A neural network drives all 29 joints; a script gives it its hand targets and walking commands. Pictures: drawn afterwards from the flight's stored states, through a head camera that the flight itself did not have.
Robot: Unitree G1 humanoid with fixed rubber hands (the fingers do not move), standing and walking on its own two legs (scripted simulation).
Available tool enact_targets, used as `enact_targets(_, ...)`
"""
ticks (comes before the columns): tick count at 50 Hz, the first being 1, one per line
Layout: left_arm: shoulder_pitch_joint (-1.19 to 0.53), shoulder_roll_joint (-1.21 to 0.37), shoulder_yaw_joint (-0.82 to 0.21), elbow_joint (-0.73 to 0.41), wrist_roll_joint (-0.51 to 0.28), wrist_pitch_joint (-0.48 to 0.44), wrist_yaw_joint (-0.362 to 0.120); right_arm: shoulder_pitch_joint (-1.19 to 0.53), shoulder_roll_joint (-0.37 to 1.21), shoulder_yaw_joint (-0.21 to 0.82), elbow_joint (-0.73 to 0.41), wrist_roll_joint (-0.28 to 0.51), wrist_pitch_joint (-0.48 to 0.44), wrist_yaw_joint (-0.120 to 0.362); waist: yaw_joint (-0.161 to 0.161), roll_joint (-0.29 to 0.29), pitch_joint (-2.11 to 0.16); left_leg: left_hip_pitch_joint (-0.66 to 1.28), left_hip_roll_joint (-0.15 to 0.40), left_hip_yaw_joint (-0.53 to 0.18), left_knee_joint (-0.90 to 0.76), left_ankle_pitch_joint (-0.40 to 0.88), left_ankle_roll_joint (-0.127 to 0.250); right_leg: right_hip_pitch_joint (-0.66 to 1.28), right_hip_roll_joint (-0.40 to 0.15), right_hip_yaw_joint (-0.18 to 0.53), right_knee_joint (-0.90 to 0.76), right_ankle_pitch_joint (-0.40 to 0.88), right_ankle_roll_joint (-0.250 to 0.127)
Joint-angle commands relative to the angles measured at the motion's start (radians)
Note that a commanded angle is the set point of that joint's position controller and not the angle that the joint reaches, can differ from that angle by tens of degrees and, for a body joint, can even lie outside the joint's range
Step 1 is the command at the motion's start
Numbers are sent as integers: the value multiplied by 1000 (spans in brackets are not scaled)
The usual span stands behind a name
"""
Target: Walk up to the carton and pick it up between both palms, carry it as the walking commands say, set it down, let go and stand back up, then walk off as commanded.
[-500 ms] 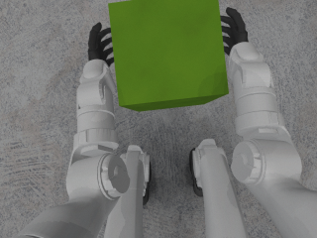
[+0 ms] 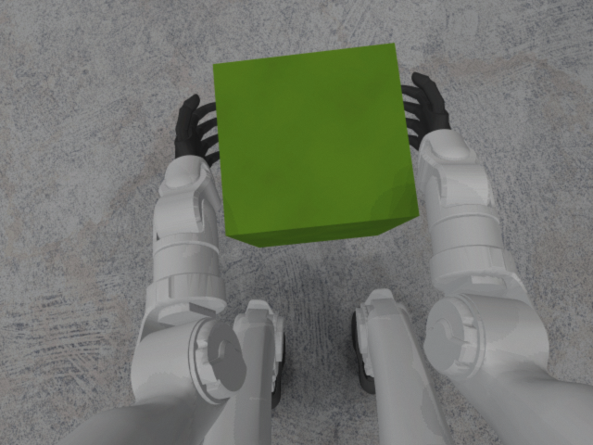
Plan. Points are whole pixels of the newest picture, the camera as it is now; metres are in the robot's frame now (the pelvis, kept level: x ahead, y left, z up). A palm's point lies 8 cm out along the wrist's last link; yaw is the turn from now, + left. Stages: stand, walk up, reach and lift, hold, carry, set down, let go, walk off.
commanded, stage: reach and lift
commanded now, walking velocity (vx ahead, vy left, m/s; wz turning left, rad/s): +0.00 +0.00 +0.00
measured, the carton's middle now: (312, 167) +0.47 -0.01 -0.13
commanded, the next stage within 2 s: none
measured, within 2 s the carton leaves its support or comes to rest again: neither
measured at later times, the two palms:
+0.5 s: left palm (169, 155) +0.44 +0.14 +0.02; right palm (455, 128) +0.45 -0.16 +0.02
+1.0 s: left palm (129, 156) +0.41 +0.15 +0.10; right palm (487, 119) +0.42 -0.15 +0.09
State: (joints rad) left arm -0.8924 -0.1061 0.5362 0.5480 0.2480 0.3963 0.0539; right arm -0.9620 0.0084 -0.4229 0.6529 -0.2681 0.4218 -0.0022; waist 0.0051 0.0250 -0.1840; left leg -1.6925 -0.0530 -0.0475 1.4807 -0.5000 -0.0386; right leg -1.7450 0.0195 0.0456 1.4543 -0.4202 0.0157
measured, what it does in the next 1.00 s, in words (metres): rises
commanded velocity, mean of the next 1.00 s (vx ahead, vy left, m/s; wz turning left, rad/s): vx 0.00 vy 0.00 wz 0.00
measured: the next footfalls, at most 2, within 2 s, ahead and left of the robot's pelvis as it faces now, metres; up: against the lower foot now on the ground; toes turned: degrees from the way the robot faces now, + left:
none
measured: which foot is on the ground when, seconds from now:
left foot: down 0.00-1.00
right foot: down 0.00-1.00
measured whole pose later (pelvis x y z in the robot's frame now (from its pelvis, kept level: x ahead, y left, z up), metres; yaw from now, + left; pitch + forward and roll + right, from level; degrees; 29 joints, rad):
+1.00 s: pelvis +0.04 +0.00 +0.13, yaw -1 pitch +25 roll +1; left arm -0.54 -0.21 0.49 0.41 0.31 0.38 0.00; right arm -0.61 0.13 -0.39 0.50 -0.32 0.40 0.03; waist 0.02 0.02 -0.12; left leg -1.00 -0.02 -0.06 0.91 -0.36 -0.03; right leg -1.05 0.02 0.05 0.89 -0.29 0.00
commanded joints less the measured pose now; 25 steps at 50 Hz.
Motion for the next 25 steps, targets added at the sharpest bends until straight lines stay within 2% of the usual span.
enact_targets(1,-690,-1033,-612,62,-175,-9,-280,-612,1082,522,20,181,-34,256,-9,-43,-966,413,-137,98,-191,245,0,732,141,-89,-142,273,3)
enact_targets(25,-455,-1081,-675,13,-150,-16,-309,-398,1137,589,-46,164,-43,273,4,-50,-826,654,-119,65,-407,326,9,964,133,-55,-366,347,-3)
